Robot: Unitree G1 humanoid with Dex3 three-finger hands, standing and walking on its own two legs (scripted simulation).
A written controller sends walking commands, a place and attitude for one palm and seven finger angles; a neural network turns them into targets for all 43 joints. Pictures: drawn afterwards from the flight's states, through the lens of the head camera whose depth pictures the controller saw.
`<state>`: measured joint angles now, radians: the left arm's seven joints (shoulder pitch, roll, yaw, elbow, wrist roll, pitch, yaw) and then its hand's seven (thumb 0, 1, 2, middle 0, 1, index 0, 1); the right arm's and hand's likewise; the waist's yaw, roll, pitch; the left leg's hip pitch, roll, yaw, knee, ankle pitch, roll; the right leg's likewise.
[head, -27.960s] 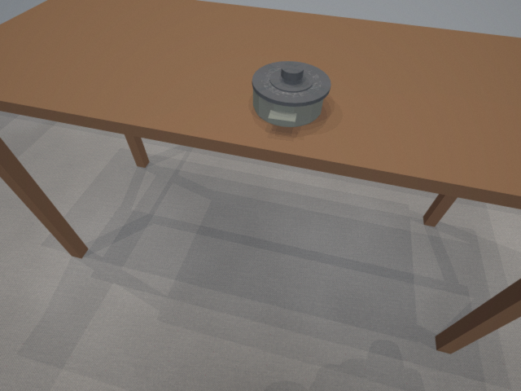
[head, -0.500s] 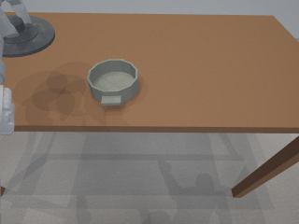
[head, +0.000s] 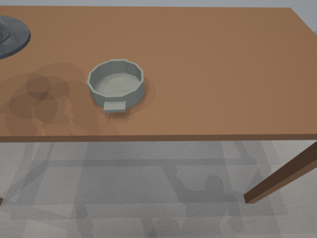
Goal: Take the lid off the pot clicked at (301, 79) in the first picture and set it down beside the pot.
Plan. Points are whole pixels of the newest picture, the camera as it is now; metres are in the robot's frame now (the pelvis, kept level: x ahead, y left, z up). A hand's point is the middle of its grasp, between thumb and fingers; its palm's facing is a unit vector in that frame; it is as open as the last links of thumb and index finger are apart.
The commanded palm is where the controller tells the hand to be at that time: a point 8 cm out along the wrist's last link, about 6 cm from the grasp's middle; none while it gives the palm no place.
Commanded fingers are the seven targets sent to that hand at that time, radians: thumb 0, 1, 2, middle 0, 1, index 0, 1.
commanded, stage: lower the lid onto the table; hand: left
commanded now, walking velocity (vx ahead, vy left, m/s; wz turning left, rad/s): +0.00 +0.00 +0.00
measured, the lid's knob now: out of the picture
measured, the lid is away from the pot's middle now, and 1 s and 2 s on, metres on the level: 0.25 0.23 0.24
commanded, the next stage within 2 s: none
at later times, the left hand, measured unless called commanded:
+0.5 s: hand out of the picture +0.46 +0.32 +0.26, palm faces -0.27 -0.25 -0.93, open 7.5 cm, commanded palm +0.48 +0.31 +0.33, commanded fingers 0.00 0.75 0.90 -0.96 -1.18 -0.74 -1.07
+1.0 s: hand (6, 48) +0.48 +0.30 +0.23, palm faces -0.32 -0.23 -0.92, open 7.5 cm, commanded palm +0.49 +0.31 +0.30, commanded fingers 0.00 0.75 0.90 -0.96 -1.18 -0.74 -1.07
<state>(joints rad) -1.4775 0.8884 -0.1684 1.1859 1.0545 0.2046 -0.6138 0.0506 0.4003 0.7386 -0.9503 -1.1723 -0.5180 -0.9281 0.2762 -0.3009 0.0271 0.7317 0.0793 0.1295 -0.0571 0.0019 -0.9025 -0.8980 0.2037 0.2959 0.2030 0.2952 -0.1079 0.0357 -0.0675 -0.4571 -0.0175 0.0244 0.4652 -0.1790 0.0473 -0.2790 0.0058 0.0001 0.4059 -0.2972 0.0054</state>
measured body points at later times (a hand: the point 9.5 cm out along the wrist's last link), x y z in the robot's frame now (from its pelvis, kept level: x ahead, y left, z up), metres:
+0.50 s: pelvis -0.01 +0.00 +0.00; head +0.05 +0.01 +0.45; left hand +0.47 +0.33 +0.31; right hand +0.03 -0.28 -0.13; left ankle +0.02 +0.09 -0.74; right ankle -0.07 -0.13 -0.74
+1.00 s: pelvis +0.00 +0.00 +0.00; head +0.06 +0.00 +0.44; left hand +0.49 +0.31 +0.28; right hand +0.02 -0.28 -0.13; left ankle +0.02 +0.09 -0.74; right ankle -0.07 -0.13 -0.74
